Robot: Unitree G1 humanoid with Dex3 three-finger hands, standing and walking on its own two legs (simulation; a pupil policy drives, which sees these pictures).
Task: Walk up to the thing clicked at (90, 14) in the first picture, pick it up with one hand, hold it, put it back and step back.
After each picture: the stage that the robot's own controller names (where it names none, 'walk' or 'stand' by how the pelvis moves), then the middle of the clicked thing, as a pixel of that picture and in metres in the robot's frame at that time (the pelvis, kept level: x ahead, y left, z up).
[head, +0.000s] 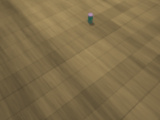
stand; (90, 18) +1.75 -0.08 -0.72
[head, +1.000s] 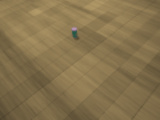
walk; (74, 32) +1.59 +0.22 -0.70
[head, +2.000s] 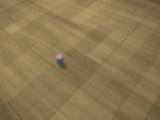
walk; (60, 60) +1.02 +0.35 -0.72
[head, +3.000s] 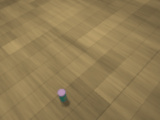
walk; (62, 95) +0.64 +0.25 -0.72
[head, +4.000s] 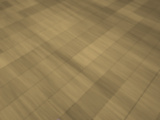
walk; out of the picture +0.41 +0.16 -0.70
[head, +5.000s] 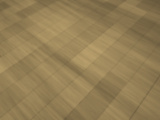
stand; out of the picture +0.32 +0.21 -0.72
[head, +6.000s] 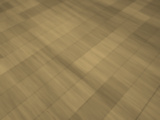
stand; out of the picture +0.30 +0.19 -0.72
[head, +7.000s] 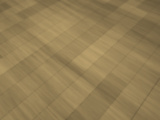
stand; out of the picture +0.32 +0.20 -0.73
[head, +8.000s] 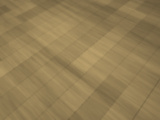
stand; out of the picture +0.31 +0.20 -0.73
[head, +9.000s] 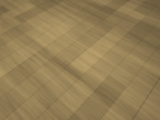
stand; out of the picture +0.30 +0.20 -0.73
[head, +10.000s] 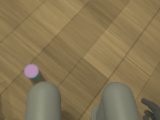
go down; (33, 72) +0.38 +0.22 -0.39
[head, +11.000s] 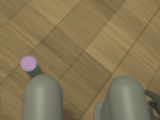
go down; (30, 66) +0.39 +0.22 -0.31
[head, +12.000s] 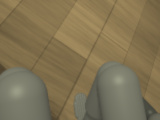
close in; out of the picture +0.38 +0.25 -0.23
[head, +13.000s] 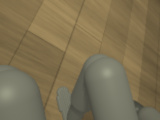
close; out of the picture +0.38 +0.26 -0.22
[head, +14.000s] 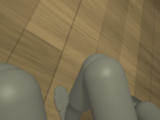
lift; out of the picture +0.37 +0.26 -0.22
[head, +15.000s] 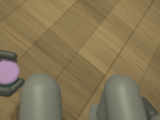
lift; (6, 75) +0.31 +0.26 -0.09
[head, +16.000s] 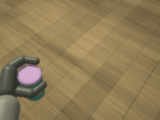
hold; (32, 83) +0.32 +0.17 +0.04
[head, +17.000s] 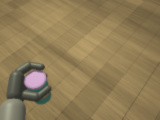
hold; (38, 88) +0.32 +0.17 +0.00
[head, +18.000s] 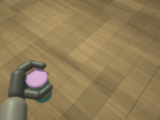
hold; (40, 86) +0.32 +0.17 +0.01
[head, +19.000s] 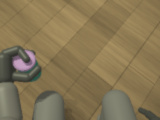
crouch; (28, 67) +0.37 +0.19 -0.09
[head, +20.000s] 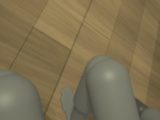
lower; out of the picture +0.39 +0.27 -0.22
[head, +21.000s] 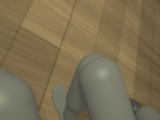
lower; out of the picture +0.40 +0.29 -0.22
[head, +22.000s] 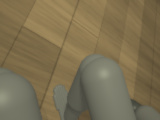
lower; out of the picture +0.40 +0.29 -0.22
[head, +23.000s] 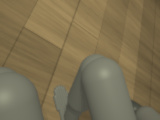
lower; out of the picture +0.40 +0.28 -0.22
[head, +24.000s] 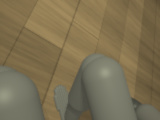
loosen; out of the picture +0.39 +0.28 -0.22
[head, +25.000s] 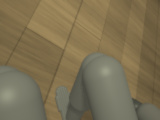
withdraw; out of the picture +0.38 +0.24 -0.22
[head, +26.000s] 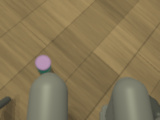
walk; (43, 65) +0.40 +0.19 -0.31
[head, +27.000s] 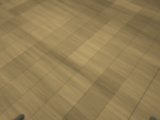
stand; out of the picture +0.32 +0.17 -0.65
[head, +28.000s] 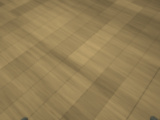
stand; out of the picture +0.33 +0.19 -0.67
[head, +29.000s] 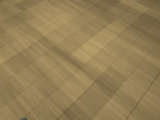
stand; out of the picture +0.33 +0.18 -0.68
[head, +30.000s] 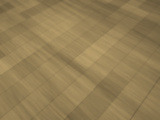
walk; out of the picture +0.35 +0.18 -0.72
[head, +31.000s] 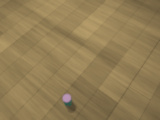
walk; (67, 100) +0.47 +0.17 -0.71
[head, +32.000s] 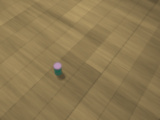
walk; (57, 69) +0.77 +0.18 -0.71
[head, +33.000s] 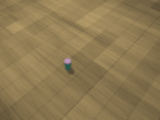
stand; (67, 64) +0.97 +0.17 -0.71
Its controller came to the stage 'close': yes
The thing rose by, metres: 0.71
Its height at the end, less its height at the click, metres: +0.00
